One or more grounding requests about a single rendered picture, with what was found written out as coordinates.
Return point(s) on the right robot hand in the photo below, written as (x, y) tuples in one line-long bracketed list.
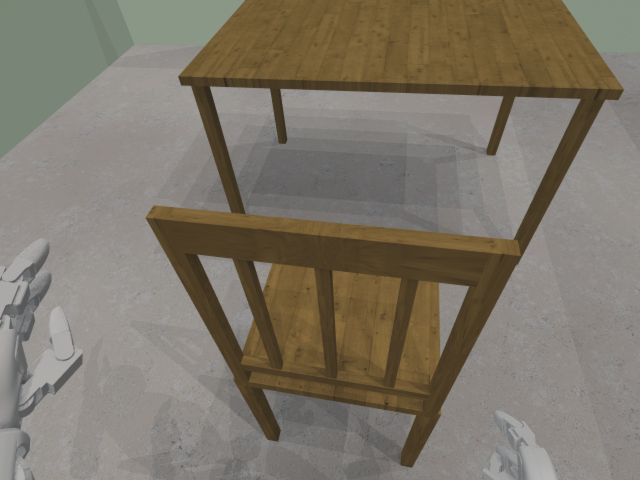
[(531, 462)]

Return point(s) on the table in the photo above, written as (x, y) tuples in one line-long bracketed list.
[(509, 48)]

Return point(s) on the chair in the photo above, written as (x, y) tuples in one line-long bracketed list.
[(349, 313)]

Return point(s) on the left robot hand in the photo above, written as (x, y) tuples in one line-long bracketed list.
[(21, 292)]

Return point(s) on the robot left forearm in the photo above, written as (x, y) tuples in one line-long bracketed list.
[(14, 446)]

